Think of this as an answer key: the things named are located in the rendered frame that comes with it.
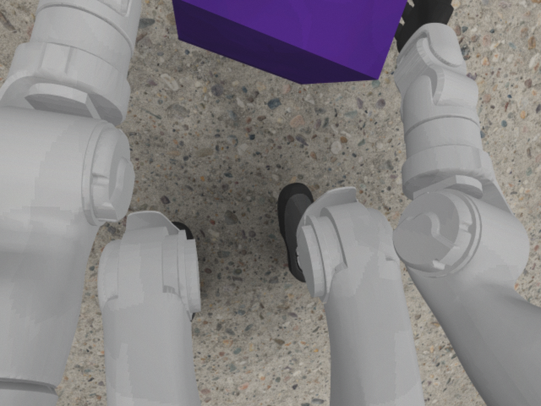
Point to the robot left forearm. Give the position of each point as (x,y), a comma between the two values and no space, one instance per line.
(77,59)

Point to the robot thigh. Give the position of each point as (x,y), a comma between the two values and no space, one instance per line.
(373,355)
(147,326)

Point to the robot left thigh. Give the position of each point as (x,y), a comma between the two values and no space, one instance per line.
(147,326)

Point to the right robot hand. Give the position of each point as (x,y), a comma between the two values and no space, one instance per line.
(423,12)

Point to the robot right forearm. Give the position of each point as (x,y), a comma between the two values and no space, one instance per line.
(440,122)

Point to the right robot upper arm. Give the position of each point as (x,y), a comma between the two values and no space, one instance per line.
(464,256)

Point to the carton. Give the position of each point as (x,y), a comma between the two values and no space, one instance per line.
(305,41)

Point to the robot right thigh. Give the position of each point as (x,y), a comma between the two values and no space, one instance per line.
(373,355)

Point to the left robot upper arm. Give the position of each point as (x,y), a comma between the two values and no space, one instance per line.
(61,177)

